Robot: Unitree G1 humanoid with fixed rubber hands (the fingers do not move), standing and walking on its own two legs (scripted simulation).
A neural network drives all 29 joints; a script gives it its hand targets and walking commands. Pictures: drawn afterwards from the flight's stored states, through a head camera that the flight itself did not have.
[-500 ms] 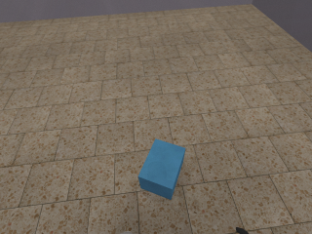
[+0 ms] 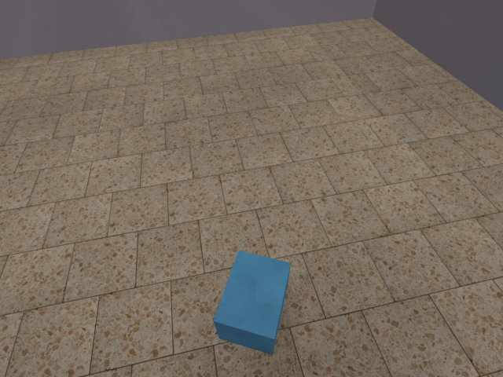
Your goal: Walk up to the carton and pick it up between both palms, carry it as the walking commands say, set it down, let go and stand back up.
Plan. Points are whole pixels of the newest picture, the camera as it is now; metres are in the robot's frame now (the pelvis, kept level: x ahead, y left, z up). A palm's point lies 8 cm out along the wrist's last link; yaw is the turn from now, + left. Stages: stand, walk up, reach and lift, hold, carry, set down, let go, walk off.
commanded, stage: walk up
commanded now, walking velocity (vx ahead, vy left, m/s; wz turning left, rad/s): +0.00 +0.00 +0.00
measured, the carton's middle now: (255, 300) +0.52 -0.01 -0.68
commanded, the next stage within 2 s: stand in 1.86 s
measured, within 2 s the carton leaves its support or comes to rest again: neither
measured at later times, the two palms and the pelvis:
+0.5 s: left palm out of the picture +0.01 +0.37 -0.13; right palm out of the picture +0.04 -0.17 -0.13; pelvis +0.02 +0.09 +0.00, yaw -10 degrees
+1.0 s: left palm (78, 338) +0.25 +0.33 -0.13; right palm out of the picture +0.00 -0.07 -0.14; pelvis +0.09 +0.14 +0.00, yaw -14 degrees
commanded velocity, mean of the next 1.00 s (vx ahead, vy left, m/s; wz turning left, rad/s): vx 0.10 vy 0.12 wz -0.22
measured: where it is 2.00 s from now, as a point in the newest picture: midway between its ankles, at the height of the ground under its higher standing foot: outside the picture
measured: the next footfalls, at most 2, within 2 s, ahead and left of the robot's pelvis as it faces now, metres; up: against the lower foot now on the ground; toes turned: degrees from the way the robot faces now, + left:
left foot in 0.48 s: +0.08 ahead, +0.22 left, +0.00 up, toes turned -5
right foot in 0.84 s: +0.12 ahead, +0.04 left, +0.00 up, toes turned -19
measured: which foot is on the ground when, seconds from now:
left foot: down 0.00-0.16, up 0.18-0.46, down 0.48-0.84, up 0.86-1.00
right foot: down 0.00-0.48, up 0.50-0.82, down 0.84-1.00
